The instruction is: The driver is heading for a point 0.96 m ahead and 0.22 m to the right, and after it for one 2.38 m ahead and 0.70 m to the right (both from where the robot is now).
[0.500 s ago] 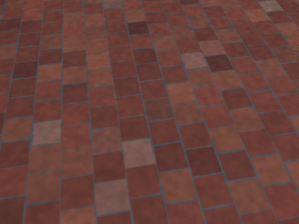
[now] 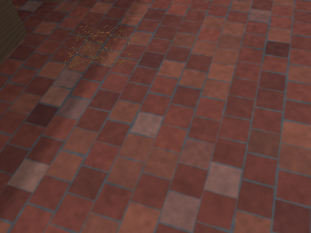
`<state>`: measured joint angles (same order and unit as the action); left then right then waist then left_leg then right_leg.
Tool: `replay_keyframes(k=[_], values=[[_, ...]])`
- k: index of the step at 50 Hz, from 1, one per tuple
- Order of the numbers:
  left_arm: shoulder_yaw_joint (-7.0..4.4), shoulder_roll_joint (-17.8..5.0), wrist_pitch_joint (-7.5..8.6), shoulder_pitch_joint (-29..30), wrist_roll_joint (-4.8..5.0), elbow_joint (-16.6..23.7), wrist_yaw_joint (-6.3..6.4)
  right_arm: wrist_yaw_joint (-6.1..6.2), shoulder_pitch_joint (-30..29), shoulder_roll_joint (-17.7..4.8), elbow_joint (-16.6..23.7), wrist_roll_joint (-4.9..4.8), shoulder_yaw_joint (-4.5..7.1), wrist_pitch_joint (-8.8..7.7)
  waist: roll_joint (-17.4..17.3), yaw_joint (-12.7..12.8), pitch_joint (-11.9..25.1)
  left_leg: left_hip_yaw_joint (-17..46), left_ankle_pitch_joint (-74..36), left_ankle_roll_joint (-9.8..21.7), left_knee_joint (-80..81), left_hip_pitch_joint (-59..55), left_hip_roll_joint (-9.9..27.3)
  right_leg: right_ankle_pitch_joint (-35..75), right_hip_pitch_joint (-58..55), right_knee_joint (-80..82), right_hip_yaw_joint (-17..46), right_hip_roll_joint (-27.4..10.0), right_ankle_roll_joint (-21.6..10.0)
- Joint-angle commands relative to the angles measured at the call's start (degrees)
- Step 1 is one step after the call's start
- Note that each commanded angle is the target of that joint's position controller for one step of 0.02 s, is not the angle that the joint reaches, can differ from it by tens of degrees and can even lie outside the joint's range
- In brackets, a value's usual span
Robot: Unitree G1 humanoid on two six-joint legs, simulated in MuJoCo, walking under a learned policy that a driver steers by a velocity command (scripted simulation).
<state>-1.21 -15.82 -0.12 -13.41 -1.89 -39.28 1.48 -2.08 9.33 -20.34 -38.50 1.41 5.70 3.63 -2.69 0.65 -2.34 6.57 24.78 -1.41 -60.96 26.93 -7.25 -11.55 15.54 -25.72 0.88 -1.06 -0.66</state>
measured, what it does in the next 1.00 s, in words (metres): walks ahead, turning right: left foot, then right foot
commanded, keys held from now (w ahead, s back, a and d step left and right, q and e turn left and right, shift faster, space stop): w+shift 0.12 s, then w+e+shift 0.66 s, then w+shift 0.04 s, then w+q+shift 0.18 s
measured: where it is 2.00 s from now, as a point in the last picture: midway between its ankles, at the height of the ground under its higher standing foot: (238, 67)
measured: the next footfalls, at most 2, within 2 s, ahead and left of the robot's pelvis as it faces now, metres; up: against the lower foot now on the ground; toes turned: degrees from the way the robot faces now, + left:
left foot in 0.22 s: +0.03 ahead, +0.11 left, +0.00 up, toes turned +0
right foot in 0.64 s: +0.43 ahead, -0.13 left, +0.00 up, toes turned -23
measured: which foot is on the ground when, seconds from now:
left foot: up 0.00-0.20, down 0.22-0.66, up 0.68-1.00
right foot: down 0.00-0.20, up 0.22-0.62, down 0.64-1.00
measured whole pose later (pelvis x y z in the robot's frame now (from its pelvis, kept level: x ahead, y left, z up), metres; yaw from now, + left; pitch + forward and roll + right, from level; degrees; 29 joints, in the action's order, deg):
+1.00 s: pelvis +0.57 -0.16 -0.02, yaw -29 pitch +2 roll -1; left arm -2.6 -17.2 6.7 -24.1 0.1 -48.3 -1.3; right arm -2.6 3.8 -15.3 -36.9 1.5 -1.4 -3.6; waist -1.2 3.7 -2.2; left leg -3.2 -9.3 3.1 -35.2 43.7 7.2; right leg -17.6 -10.8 -6.0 5.5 9.4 -8.7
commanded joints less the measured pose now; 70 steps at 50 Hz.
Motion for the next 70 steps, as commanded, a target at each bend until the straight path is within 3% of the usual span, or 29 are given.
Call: replay_keyframes(k=[1,5,9,10,11,12,16,23,26,28,31,32,33,34,35,37,40,44,47,50,52,54,55,56,57,58,60,64,70], values=[[-2.84,-8.84,1.03,-3.60,0.02,1.91,-0.81,-1.33,0.64,-2.74,3.11,0.27,-0.20,-0.21,15.20,1.66,6.39,-1.75,-0.41,0.46,3.30,5.86,0.95,-18.39,-11.87,12.96,15.42,-10.64,-9.08],[-4.03,-10.55,1.82,-6.99,0.18,-0.87,-1.65,-1.83,-3.71,-1.40,3.04,0.61,-1.72,-1.98,13.53,2.97,1.65,-4.74,1.55,2.85,17.82,-0.32,2.83,-22.88,-8.00,16.77,15.86,-12.76,-8.95],[-4.48,-9.70,0.57,-3.97,1.62,-2.11,-2.05,0.09,5.61,0.99,-1.59,0.21,-2.85,-4.66,8.06,-4.05,-1.91,-11.07,-9.77,6.24,43.68,-27.68,2.15,-18.80,11.26,8.83,10.33,-6.57,-8.30],[-4.01,-7.07,0.96,-0.82,1.73,-0.50,-1.96,1.07,13.36,-1.44,-3.91,0.41,-2.19,-5.54,2.88,-7.98,-0.31,-5.39,-8.52,7.06,43.86,-42.55,7.38,-18.74,24.84,0.10,8.15,-2.92,-5.75],[-2.23,-0.16,1.64,1.60,2.01,1.98,-2.14,1.92,19.54,-5.54,-4.11,1.24,-1.70,-6.46,-10.25,-10.48,3.89,14.13,12.28,7.15,50.16,-48.02,24.36,-22.26,32.91,-21.88,3.46,3.04,-4.15],[-2.30,-1.96,2.53,4.81,2.33,4.81,-2.07,2.95,16.82,-11.31,-3.22,1.42,-0.04,-6.52,-8.46,-9.66,-0.94,27.40,19.82,12.61,53.73,-40.98,32.75,-15.37,43.03,-28.93,4.84,3.88,-4.14],[-4.15,-6.85,1.64,0.43,0.84,-0.49,-4.64,3.09,7.13,-1.57,-2.02,0.53,-2.54,-8.30,-3.71,-2.55,-2.29,6.73,2.48,8.08,54.81,-32.86,22.63,-0.94,38.55,-38.40,5.53,-1.34,-1.50],[-2.64,-3.41,0.63,9.92,0.33,2.69,-6.76,2.13,12.91,-0.13,-6.87,0.49,-2.87,-10.67,-2.10,-2.74,-7.95,-12.05,-18.07,6.72,58.77,-27.70,18.83,8.92,39.03,-35.50,-1.29,-2.96,-2.68],[-1.20,-1.73,0.70,15.74,0.06,5.03,-7.74,2.70,15.16,-0.65,-9.01,0.28,-3.04,-10.90,-0.34,-3.64,-9.20,-18.23,-36.45,4.80,58.31,-28.76,18.45,9.32,32.64,-24.61,-8.59,-2.20,-5.61],[-0.69,-1.62,0.47,15.34,0.57,5.48,-7.40,3.41,16.07,-3.06,-9.74,0.44,-2.77,-10.73,-2.03,-2.17,-5.44,-21.23,-71.89,3.29,51.52,-31.31,19.19,7.47,22.20,-19.70,-13.87,2.32,-8.54],[-2.81,-7.25,0.50,-5.57,1.15,0.20,-5.88,4.85,12.74,-9.03,-8.79,1.78,-1.03,-7.97,-6.52,9.75,7.97,-20.32,-96.34,3.70,20.91,-32.65,22.95,-4.97,0.03,-19.04,-12.75,8.20,-12.50],[-4.67,-10.84,1.09,-17.17,0.70,-3.47,-4.89,4.34,10.70,-9.58,-7.60,1.45,-0.83,-7.64,-4.14,14.95,13.06,-19.66,-84.69,4.73,3.13,-23.13,21.84,-5.99,-16.83,-12.49,-8.06,8.82,-14.37],[-6.07,-14.17,0.79,-16.37,0.92,-4.86,-3.44,2.87,10.78,-3.24,-7.24,1.84,-2.33,-8.29,5.42,10.91,11.45,-18.26,-25.53,4.38,-16.37,-5.40,13.48,-12.89,-27.81,-10.57,4.36,1.03,-16.04],[-7.27,-19.94,-0.10,-11.79,-0.03,-3.15,-3.34,1.82,9.94,1.28,-0.57,-0.06,-3.80,-9.85,18.24,5.35,15.36,-10.79,2.48,1.42,-35.58,18.73,3.46,-21.05,-38.58,1.34,39.65,-11.95,-26.41],[-7.31,-17.79,-0.03,-12.96,0.89,-2.43,-3.26,1.92,2.12,-2.84,1.65,0.67,-3.55,-11.25,5.51,8.91,15.16,-1.35,-4.75,2.66,-34.29,23.41,7.10,-20.56,-37.06,8.58,44.34,-12.47,-24.71],[-6.30,-13.56,0.88,-10.42,0.89,-4.20,-2.38,1.90,2.59,-2.25,1.91,0.80,-4.26,-12.07,-2.33,2.56,3.61,-1.54,-8.39,2.41,-23.09,19.48,12.06,-13.20,-19.56,12.76,35.75,-10.47,-20.53],[-4.32,-9.55,3.06,-5.03,1.35,-3.15,-1.67,1.52,6.20,-0.84,1.35,3.15,-4.94,-8.25,-1.61,-3.66,-1.17,-2.39,-4.89,-0.54,-14.11,11.97,15.58,-8.54,-1.47,14.74,23.87,-3.61,-19.26],[-3.55,-8.30,5.92,-7.39,1.75,-4.76,-2.50,0.18,-4.39,1.64,5.24,1.66,-6.39,-7.27,2.14,-0.76,-6.41,-8.39,-22.56,-0.44,8.91,8.95,16.65,4.94,6.10,21.05,12.31,1.12,-15.64],[-3.37,-8.62,7.68,-12.23,2.76,-6.54,-3.03,-0.68,-10.30,2.55,5.65,-0.24,-6.61,-7.78,2.77,3.87,-5.34,-12.25,-38.55,3.60,23.18,3.77,14.05,20.98,-1.49,24.73,7.83,-0.54,-10.91],[-3.33,-10.65,7.99,-13.47,1.55,-8.41,-2.12,-0.72,-10.99,0.85,4.79,-0.59,-5.87,-8.12,5.07,3.76,-3.05,-13.71,-37.70,7.20,29.89,4.48,10.16,41.52,-17.67,22.56,2.39,-3.38,-7.38],[-3.75,-12.90,7.29,-12.73,0.26,-8.79,-0.72,-0.60,-7.19,-1.86,3.01,-0.56,-4.78,-8.15,8.30,0.58,1.60,-14.77,-29.87,8.50,29.92,0.37,4.68,63.92,-25.63,15.16,-0.56,-5.68,-5.12],[-4.22,-14.15,5.50,-8.59,-2.36,-7.98,0.54,0.15,10.38,-5.72,-2.67,-1.22,-2.92,-7.47,10.49,-8.54,9.99,-14.54,-22.02,10.01,27.18,-13.30,0.52,78.96,-27.27,-5.85,-2.69,-7.65,-3.66],[-4.36,-14.44,4.54,-4.13,-2.59,-6.92,0.88,0.78,23.54,-6.98,-6.97,-1.12,-1.86,-7.08,8.77,-15.70,13.41,-13.43,-20.42,11.63,30.29,-24.60,1.66,75.18,-21.24,-24.84,-5.24,-6.36,-3.08],[-3.12,-10.14,5.05,-1.26,-2.59,-5.43,0.49,1.69,31.20,-10.01,-8.94,-0.77,-0.43,-6.34,1.56,-17.66,14.88,-3.75,-9.46,14.29,25.26,-37.01,7.92,40.63,-5.13,-49.76,-5.19,-0.68,-3.52],[-1.40,-3.08,6.62,-8.97,0.87,-2.38,-1.59,1.45,24.31,-13.98,-8.95,0.50,0.72,-5.84,-21.97,-5.47,17.27,36.35,-1.75,26.70,36.91,-51.62,21.83,-14.97,25.41,-69.55,-0.84,10.78,1.24],[-0.38,-6.08,7.67,-5.70,-0.10,-1.31,-1.26,0.67,17.73,-10.00,-6.06,-0.03,0.77,-5.92,-7.27,-6.91,17.18,44.08,3.20,27.10,44.82,-49.73,22.66,-9.83,30.77,-68.61,6.47,6.40,-1.08],[0.20,-7.66,8.53,1.59,-0.94,0.33,-1.66,0.67,15.56,-4.10,-7.21,-0.64,-0.42,-6.26,7.89,-3.86,6.24,31.95,0.48,22.37,47.81,-31.21,19.56,-3.54,26.80,-56.85,6.44,0.24,-1.90],[1.91,-4.91,4.55,4.03,-3.20,3.87,-2.28,1.24,14.86,-4.31,-8.62,-1.10,-1.08,-8.24,4.93,1.65,-2.47,19.85,-8.31,20.68,51.39,-9.85,11.30,-7.12,21.79,-42.47,3.41,-3.88,1.53],[3.38,-2.95,4.88,19.36,-0.39,9.94,-3.33,0.85,18.67,-6.07,-8.89,-2.39,0.44,-8.80,0.61,-5.41,-3.06,14.85,-31.05,15.07,53.22,-7.86,7.08,19.36,11.25,-12.23,-1.91,-1.12,2.96]])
